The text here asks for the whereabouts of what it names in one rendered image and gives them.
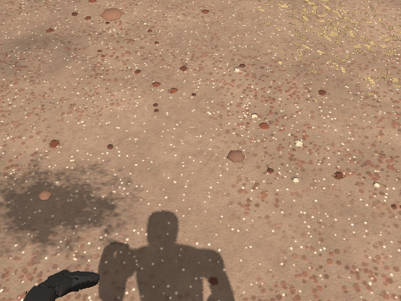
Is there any robot left hand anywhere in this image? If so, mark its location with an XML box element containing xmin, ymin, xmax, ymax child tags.
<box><xmin>23</xmin><ymin>270</ymin><xmax>100</xmax><ymax>301</ymax></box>

